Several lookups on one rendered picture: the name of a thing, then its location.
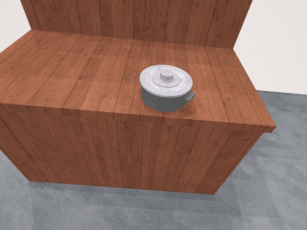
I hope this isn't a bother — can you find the lid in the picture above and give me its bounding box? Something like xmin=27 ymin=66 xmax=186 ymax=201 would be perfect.
xmin=139 ymin=64 xmax=193 ymax=98

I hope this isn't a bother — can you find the table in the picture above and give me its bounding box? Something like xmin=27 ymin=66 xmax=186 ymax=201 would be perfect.
xmin=0 ymin=0 xmax=276 ymax=195

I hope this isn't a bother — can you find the knob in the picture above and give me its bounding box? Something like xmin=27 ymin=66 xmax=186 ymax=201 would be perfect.
xmin=160 ymin=69 xmax=174 ymax=80

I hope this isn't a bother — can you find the pot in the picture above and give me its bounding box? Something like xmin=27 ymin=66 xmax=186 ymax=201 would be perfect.
xmin=139 ymin=73 xmax=196 ymax=112

